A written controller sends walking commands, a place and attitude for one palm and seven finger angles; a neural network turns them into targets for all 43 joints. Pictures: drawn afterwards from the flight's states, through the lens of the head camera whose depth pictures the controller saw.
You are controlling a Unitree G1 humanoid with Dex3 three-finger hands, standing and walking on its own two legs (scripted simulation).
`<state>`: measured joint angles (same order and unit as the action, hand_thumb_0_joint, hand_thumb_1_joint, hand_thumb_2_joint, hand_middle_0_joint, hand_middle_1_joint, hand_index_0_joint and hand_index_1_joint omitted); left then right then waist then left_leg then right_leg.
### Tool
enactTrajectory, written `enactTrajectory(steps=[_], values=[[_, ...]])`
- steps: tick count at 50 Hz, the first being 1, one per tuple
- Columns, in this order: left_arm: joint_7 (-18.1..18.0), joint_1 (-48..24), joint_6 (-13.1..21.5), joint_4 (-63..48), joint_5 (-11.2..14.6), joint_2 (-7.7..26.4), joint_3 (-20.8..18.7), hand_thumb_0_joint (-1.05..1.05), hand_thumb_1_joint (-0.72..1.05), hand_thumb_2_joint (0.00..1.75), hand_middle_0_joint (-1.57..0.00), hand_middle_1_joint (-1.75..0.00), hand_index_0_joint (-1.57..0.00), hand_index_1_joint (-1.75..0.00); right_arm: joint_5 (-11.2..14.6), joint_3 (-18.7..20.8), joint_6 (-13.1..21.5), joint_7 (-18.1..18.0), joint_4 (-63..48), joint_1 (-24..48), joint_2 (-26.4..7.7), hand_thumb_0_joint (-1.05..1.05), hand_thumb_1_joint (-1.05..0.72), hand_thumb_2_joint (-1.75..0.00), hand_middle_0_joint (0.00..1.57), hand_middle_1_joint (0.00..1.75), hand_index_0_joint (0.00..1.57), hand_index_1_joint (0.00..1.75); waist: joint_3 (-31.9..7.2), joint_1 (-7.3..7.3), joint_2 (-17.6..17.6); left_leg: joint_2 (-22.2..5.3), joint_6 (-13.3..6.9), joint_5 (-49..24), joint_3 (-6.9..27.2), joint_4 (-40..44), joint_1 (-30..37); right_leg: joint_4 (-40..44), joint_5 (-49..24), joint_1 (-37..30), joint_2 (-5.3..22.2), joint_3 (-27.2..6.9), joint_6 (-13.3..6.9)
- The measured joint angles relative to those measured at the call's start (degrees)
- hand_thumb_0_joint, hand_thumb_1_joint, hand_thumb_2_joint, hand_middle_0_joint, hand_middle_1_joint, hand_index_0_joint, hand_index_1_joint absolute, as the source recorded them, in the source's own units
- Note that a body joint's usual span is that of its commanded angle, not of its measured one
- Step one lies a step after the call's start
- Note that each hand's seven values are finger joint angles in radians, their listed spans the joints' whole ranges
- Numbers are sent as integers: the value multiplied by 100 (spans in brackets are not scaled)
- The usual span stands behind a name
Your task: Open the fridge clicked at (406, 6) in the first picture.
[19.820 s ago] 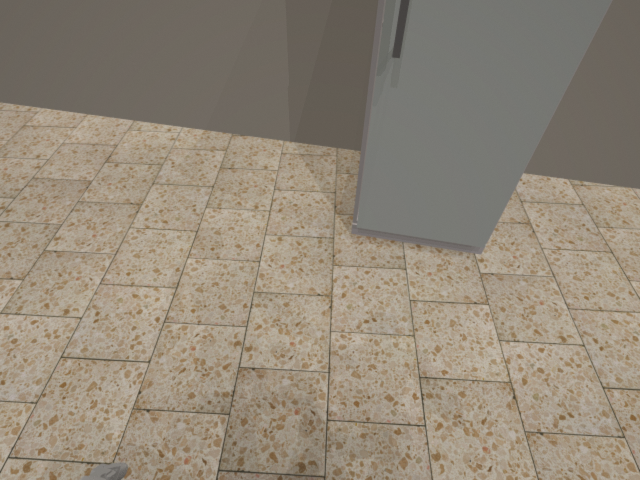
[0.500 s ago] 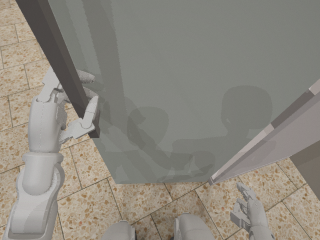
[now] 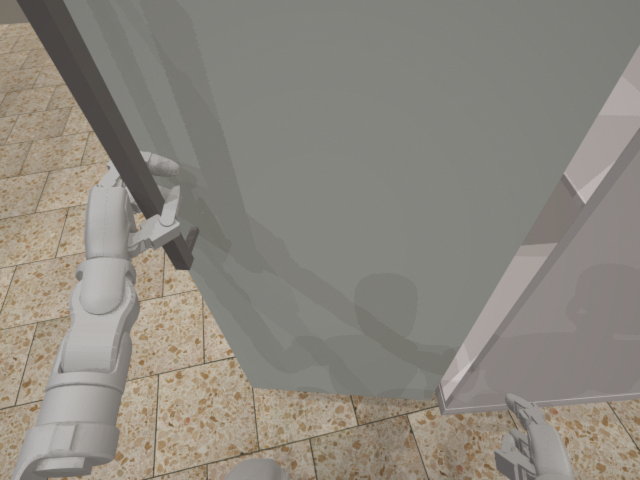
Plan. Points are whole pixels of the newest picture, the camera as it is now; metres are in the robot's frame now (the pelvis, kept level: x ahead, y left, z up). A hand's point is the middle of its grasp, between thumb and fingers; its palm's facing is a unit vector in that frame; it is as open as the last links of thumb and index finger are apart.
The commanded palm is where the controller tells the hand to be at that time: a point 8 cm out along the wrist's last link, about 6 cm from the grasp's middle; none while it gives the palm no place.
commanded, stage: stop walking and hold the door back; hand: left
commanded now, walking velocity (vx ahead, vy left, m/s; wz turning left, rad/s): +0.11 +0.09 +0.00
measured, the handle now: (129, 133) +0.40 +0.21 +0.24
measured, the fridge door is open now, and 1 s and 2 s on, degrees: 81 80 78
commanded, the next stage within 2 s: loosen the grip on the handle in 1.00 s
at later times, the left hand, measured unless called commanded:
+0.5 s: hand (171, 205) +0.39 +0.19 +0.15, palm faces +0.13 -0.96 -0.24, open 5.5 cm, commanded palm +0.36 +0.27 +0.14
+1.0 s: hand (170, 212) +0.38 +0.19 +0.15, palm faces +0.10 -0.97 -0.22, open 5.5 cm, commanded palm +0.35 +0.26 +0.14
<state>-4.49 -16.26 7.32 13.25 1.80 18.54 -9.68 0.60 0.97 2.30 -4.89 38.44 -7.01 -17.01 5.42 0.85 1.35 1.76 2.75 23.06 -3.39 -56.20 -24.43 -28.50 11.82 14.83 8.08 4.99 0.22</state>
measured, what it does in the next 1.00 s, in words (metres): steps on the spot: left foot, then left foot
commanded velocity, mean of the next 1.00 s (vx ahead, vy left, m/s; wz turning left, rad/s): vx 0.07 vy -0.04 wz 0.00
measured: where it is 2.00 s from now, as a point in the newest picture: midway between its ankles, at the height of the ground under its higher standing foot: outside the picture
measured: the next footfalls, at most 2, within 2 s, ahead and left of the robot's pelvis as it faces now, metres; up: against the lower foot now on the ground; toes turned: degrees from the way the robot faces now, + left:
left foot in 0.18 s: -0.01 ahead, +0.15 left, +0.00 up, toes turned +5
left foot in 0.60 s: +0.03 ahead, +0.16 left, +0.00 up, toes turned -2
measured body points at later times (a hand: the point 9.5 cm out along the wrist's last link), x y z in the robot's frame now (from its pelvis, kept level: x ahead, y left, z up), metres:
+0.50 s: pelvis -0.06 +0.03 -0.02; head -0.03 +0.02 +0.43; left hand +0.37 +0.24 +0.16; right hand +0.03 -0.21 -0.15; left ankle -0.05 +0.15 -0.70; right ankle +0.00 -0.08 -0.75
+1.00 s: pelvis -0.07 +0.04 -0.02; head -0.03 +0.03 +0.43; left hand +0.37 +0.24 +0.16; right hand +0.04 -0.23 -0.12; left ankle -0.01 +0.16 -0.74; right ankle -0.05 -0.08 -0.75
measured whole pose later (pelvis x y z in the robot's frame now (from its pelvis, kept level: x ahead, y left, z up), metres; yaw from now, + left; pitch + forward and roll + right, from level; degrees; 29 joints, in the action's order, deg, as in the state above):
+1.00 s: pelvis -0.07 +0.04 -0.02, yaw -5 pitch -1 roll -1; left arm -1.7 -32.7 8.8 29.5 1.5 21.8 -12.6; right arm 2.0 -1.6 2.8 -5.7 39.6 -11.0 -13.9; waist 6.0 3.7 -1.0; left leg -3.9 1.1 14.3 -2.2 -34.6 -19.2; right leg -31.7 14.5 16.2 -0.8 4.0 -1.2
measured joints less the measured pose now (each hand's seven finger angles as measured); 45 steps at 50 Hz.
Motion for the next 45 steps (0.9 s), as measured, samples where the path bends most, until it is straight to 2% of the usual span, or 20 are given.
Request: enactTrajectory(steps=[5, 8, 9, 11, 13, 15, 17, 19, 21, 24, 27, 30, 31, 33, 36, 39, 41, 45], values=[[29, -631, -19, 461, -74, -59, 11, -3, 65, 79, -46, -140, -45, -139, 20, 79, -14, 74, -102, -109, -125, 1, -91, -90, 20, 30, 20, 30, -77, 92, 149, -63, -132, 154, -115, 1535, 755, 181, -303, 236, 33, 32, 18], [59, -966, 17, 634, -79, -84, 73, 0, 65, 80, -46, -140, -45, -139, 36, 90, -19, 103, -191, -214, -149, 1, -91, -90, 20, 30, 20, 30, -140, 175, 112, -169, -262, -296, -172, 2796, 1350, 1, -346, 490, -34, 67, 83], [68, -1106, 37, 698, -69, -87, 114, 1, 65, 80, -46, -140, -45, -139, 35, 112, -3, 95, -228, -260, -146, 1, -91, -90, 20, 30, 20, 30, -151, 198, 43, -249, -306, -709, -126, 3062, 1408, -206, -239, 634, -100, 88, 107], [44, -1340, 109, 904, -39, -64, 197, 2, 66, 80, -46, -140, -45, -139, 83, 129, -3, 65, -192, -320, 43, 1, -91, -90, 20, 30, 20, 30, -27, 131, 86, -295, -292, -839, -175, 2794, 1304, -884, 587, 860, -224, -62, 127], [73, -1503, 183, 1225, -89, -62, 252, 1, 66, 80, -46, -140, -44, -140, 128, 45, 31, 38, -100, -478, 237, 1, -91, -90, 20, 30, 20, 30, -34, 95, -26, -424, -279, -695, -140, 2679, 1248, -1511, 1043, 999, -465, -80, 135], [155, -1717, 163, 1557, -139, -14, 336, -1, 66, 81, -46, -140, -44, -140, 162, -86, 54, 24, 9, -652, 398, 1, -91, -90, 20, 30, 20, 30, -39, 38, -156, -541, -244, -641, -75, 2610, 1206, -1431, 1034, 880, -637, 26, 141], [207, -1920, 160, 1856, -144, 59, 370, -2, 65, 80, -46, -140, -44, -140, 172, -236, 42, 19, 99, -789, 528, 1, -91, -90, 20, 30, 20, 30, -48, -28, -216, -611, -188, -538, -62, 2373, 1108, -778, 779, 525, -736, 123, 110], [261, -2155, 159, 2128, -161, 153, 303, -3, 64, 80, -46, -140, -45, -140, 155, -344, 10, 15, 200, -811, 608, 1, -91, -90, 20, 30, 20, 30, -59, -58, -204, -601, -179, -244, -67, 1785, 842, -387, 186, 384, -759, 33, -91], [267, -2327, 179, 2412, -168, 163, 126, -4, 64, 80, -46, -140, -45, -140, 144, -318, -27, -5, 358, -673, 590, 1, -90, -90, 20, 30, 20, 30, 67, 55, -344, -502, -190, 337, 154, 840, 475, -600, 56, 459, -784, 45, -223], [334, -2536, 155, 2835, -220, 185, -88, -8, 64, 80, -46, -140, -45, -140, 117, -301, 44, -41, 512, -596, 539, 1, -90, -90, 20, 30, 20, 30, 139, 193, -286, -344, -189, 400, 167, 19, 64, -562, 59, 432, -683, -63, -189], [365, -2601, 161, 3096, -238, 218, -266, -10, 63, 80, -46, -140, -45, -140, 61, -319, 126, -88, 509, -634, 433, 1, -90, -90, 20, 30, 21, 30, 92, 309, -114, -352, -219, 201, -55, 698, 178, -454, -34, 421, -575, -232, -117], [346, -2528, 181, 3074, -211, 205, -348, -8, 63, 80, -46, -140, -46, -140, 24, -268, 209, -89, 402, -743, 226, 1, -90, -90, 20, 30, 20, 30, -7, 435, -94, -403, -238, -365, -181, 2050, 705, -517, -15, 462, -585, -312, -25], [339, -2484, 198, 2989, -194, 205, -344, -7, 64, 80, -46, -140, -46, -140, 20, -218, 227, -89, 371, -761, 170, 1, -90, -90, 20, 30, 20, 30, -15, 473, -93, -406, -282, -784, -198, 2270, 776, -615, 53, 504, -588, -326, -1], [307, -2289, 250, 2702, -122, 196, -300, -5, 67, 80, -46, -140, -46, -140, 51, -126, 197, -78, 307, -795, 155, 1, -91, -90, 20, 30, 20, 30, 8, 463, -34, -414, -368, -939, -294, 2226, 789, -916, 579, 585, -636, -449, 15], [276, -1953, 248, 2242, -62, 142, -254, -3, 70, 80, -46, -140, -44, -140, 69, -101, 173, -49, 221, -900, 231, 1, -91, -90, 20, 30, 20, 30, -13, 437, -118, -557, -377, -929, -269, 2387, 816, -1300, 1067, 616, -832, -379, 49], [287, -1745, 164, 1796, -66, 170, -190, -4, 70, 78, -46, -140, -42, -140, 74, -184, 152, 23, 133, -973, 334, 1, -91, -90, 20, 30, 20, 30, -29, 316, -159, -715, -292, -963, -233, 2418, 732, -617, 760, 260, -910, -198, 55], [291, -1628, 138, 1527, -63, 268, -205, -5, 69, 78, -46, -140, -41, -140, 77, -253, 135, 60, 83, -933, 406, 1, -91, -90, 20, 30, 20, 30, -48, 230, -84, -749, -222, -889, -290, 2265, 608, -94, 120, 24, -866, -177, -26], [247, -1482, 180, 1335, -54, 364, -346, -6, 68, 78, -46, -140, -40, -140, 125, -260, 88, 34, 49, -641, 439, 1, -91, -90, 20, 30, 20, 30, 77, 330, -220, -814, -131, -870, -159, 2166, 511, -193, 188, 93, -942, -82, -165]])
